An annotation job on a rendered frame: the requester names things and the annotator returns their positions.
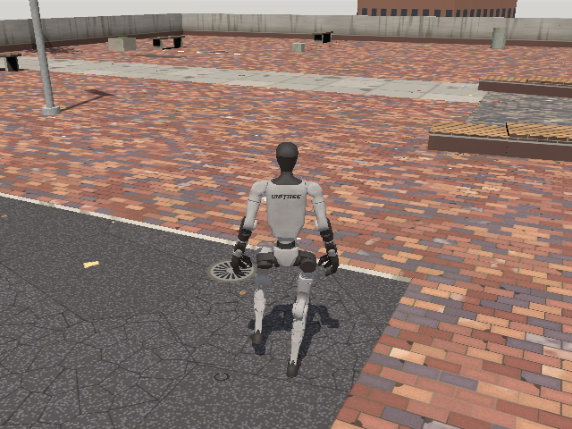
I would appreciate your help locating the humanoid robot torso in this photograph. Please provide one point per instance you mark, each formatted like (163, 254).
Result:
(286, 210)

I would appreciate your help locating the robot right hand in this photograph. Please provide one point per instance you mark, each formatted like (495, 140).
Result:
(334, 261)

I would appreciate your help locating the right robot upper arm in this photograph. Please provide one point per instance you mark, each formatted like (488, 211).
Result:
(314, 190)

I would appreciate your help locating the left robot forearm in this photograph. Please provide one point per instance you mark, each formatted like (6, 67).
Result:
(242, 240)

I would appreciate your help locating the robot left foot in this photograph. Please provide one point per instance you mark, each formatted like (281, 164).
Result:
(257, 337)

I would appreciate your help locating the left robot upper arm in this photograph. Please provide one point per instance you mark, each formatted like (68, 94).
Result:
(257, 190)

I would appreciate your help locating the robot left hand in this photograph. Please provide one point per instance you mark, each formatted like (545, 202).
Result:
(236, 262)

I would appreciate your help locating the right robot forearm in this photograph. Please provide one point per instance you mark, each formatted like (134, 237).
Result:
(329, 241)

